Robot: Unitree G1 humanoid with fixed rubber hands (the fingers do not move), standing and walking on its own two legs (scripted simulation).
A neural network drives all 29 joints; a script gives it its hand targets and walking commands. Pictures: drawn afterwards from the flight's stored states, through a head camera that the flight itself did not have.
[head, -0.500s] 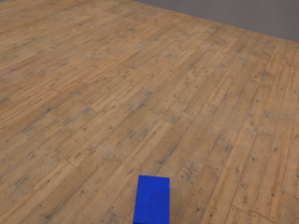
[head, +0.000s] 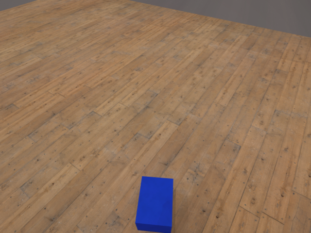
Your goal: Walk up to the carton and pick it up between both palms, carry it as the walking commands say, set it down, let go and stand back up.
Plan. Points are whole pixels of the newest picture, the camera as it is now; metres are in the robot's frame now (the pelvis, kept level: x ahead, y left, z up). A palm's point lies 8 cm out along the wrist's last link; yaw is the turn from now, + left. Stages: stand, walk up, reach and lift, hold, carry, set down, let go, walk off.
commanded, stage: walk up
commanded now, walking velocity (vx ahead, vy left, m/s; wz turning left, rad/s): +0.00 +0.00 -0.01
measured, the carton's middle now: (155, 203) +0.43 +0.02 -0.70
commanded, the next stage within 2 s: stand in 0.90 s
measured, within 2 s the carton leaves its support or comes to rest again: neither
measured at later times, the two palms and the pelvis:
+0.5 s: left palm out of the picture -0.03 +0.22 -0.15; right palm out of the picture -0.05 -0.18 -0.14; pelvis -0.01 +0.02 +0.00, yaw -1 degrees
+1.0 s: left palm out of the picture -0.03 +0.23 -0.15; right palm out of the picture -0.04 -0.17 -0.15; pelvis +0.00 +0.03 +0.00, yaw -1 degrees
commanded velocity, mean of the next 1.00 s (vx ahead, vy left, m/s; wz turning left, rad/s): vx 0.00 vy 0.00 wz -0.01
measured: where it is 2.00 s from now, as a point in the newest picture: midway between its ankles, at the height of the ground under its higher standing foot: outside the picture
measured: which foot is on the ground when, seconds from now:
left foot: down 0.00-1.00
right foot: down 0.00-1.00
